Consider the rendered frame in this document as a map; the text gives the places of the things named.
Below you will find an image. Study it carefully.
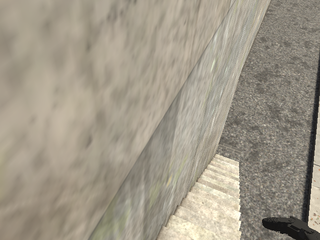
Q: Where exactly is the right robot hand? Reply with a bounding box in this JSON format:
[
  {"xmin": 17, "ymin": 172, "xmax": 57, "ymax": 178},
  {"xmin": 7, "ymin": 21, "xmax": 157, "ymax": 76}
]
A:
[{"xmin": 262, "ymin": 216, "xmax": 320, "ymax": 240}]

